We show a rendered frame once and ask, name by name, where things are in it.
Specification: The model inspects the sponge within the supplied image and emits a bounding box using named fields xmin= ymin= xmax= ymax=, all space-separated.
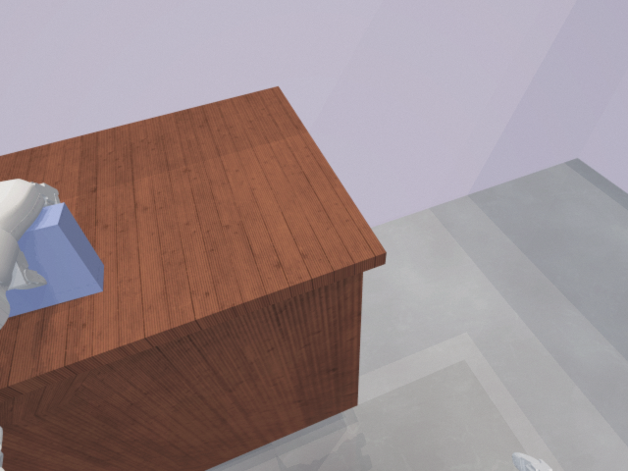
xmin=6 ymin=202 xmax=104 ymax=318

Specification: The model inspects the table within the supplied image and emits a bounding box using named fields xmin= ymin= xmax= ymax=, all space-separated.
xmin=0 ymin=86 xmax=387 ymax=471

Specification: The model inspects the left robot hand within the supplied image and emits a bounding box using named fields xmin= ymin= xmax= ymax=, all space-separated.
xmin=0 ymin=179 xmax=61 ymax=290

